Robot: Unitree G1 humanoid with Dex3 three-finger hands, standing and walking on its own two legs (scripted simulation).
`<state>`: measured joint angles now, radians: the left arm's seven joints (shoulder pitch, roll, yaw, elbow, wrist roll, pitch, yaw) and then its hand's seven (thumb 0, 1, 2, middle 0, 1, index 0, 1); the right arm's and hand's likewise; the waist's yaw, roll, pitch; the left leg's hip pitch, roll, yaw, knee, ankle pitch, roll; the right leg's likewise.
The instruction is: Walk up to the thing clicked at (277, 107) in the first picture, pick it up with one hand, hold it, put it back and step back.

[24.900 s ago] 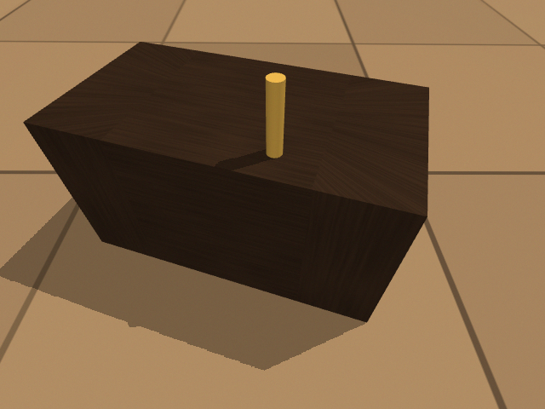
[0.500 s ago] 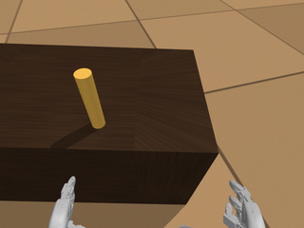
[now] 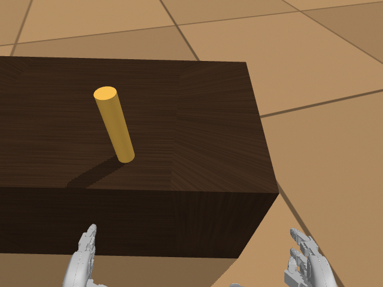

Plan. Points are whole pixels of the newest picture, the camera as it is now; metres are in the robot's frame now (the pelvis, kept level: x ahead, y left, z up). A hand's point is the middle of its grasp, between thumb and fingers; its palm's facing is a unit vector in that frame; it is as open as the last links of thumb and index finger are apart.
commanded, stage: home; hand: left
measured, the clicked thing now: (117, 129) +0.48 +0.21 +0.05
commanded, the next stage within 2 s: stand in 1.66 s
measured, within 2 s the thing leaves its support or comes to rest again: neither
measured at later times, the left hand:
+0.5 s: hand (110, 275) +0.17 +0.18 -0.05, palm faces +0.11 -0.97 -0.23, open 17.5 cm
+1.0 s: hand (110, 273) +0.17 +0.18 -0.05, palm faces +0.11 -0.97 -0.22, open 17.5 cm
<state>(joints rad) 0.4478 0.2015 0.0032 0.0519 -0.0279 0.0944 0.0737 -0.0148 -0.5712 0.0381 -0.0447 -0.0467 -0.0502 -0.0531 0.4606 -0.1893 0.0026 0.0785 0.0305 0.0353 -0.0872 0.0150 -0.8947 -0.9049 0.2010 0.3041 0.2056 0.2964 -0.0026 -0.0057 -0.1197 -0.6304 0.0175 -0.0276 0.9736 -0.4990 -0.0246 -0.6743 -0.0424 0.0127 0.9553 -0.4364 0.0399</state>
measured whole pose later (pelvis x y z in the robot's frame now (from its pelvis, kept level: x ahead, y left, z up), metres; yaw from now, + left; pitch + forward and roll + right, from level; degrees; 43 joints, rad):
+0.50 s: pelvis +0.00 +0.00 +0.00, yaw +0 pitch +9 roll +0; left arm 0.46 0.21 0.01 0.02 -0.03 0.12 0.08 -0.01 -0.54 0.05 -0.05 -0.05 -0.05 -0.06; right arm 0.47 -0.19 0.00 0.06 0.03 0.03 -0.10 0.02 -0.89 -0.90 0.20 0.30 0.21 0.30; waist 0.00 0.00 -0.13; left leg -0.65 0.02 -0.03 0.99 -0.50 -0.03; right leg -0.69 -0.04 0.01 0.97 -0.44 0.04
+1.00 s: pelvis +0.00 +0.00 +0.00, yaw +0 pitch +9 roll +0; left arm 0.47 0.20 0.01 0.01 -0.03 0.13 0.08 -0.01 -0.54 0.05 -0.05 -0.05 -0.05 -0.06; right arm 0.47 -0.19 0.00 0.06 0.03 0.02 -0.10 0.02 -0.90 -0.90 0.20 0.30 0.21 0.30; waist -0.01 0.00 -0.13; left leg -0.65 0.02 -0.03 0.99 -0.51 -0.03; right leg -0.69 -0.04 0.01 0.97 -0.44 0.04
